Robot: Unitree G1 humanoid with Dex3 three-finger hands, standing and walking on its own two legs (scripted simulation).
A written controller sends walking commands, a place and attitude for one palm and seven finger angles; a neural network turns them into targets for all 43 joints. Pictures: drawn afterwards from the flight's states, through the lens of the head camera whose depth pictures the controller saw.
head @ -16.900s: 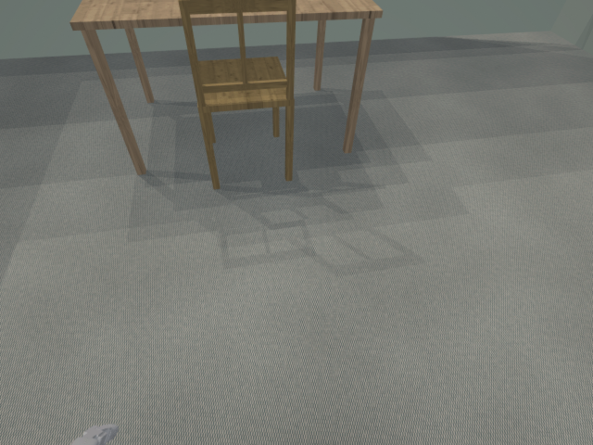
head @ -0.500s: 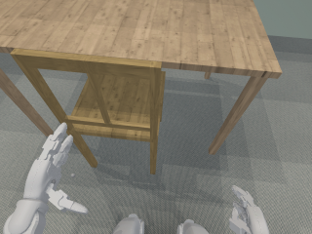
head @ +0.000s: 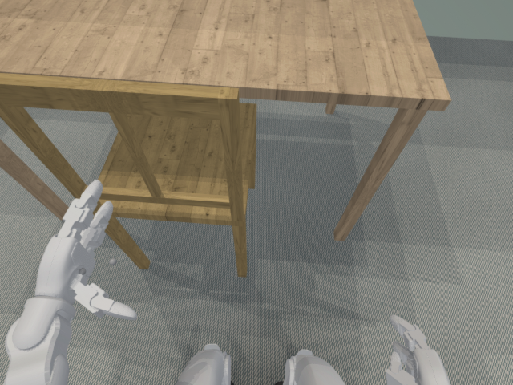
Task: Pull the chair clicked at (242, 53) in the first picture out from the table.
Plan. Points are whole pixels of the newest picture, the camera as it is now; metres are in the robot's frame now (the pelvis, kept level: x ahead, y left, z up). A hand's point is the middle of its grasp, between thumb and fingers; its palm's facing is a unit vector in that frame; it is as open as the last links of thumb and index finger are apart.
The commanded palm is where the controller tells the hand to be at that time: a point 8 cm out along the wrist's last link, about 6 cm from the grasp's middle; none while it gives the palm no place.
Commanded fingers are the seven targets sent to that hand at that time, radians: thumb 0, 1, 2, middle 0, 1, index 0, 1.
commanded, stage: aim the fingers beside a spindle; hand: left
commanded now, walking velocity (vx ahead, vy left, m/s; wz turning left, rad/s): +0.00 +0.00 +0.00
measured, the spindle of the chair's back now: (139, 158) +0.51 +0.24 -0.02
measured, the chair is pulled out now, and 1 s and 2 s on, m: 0.00 0.00 0.00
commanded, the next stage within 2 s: none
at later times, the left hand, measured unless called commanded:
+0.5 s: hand (122, 239) +0.33 +0.22 +0.01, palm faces -0.05 -1.00 -0.04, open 16.9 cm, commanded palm +0.31 +0.28 +0.01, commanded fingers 0.00 -0.50 0.30 -0.06 -0.08 -0.06 -0.08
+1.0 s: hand (128, 223) +0.36 +0.22 +0.00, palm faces -0.05 -1.00 -0.04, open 16.9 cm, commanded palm +0.34 +0.27 +0.00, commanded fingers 0.00 -0.50 0.30 -0.06 -0.08 -0.06 -0.08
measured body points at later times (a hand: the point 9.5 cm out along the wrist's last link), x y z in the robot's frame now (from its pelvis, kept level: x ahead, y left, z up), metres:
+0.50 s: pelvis -0.01 +0.00 -0.02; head +0.10 +0.01 +0.42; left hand +0.33 +0.28 +0.01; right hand +0.14 -0.25 -0.11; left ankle +0.02 +0.09 -0.65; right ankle +0.02 -0.07 -0.65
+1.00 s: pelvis -0.01 +0.02 -0.03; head +0.11 +0.04 +0.41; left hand +0.36 +0.28 +0.00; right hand +0.11 -0.24 -0.13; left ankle +0.02 +0.09 -0.65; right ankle +0.02 -0.07 -0.65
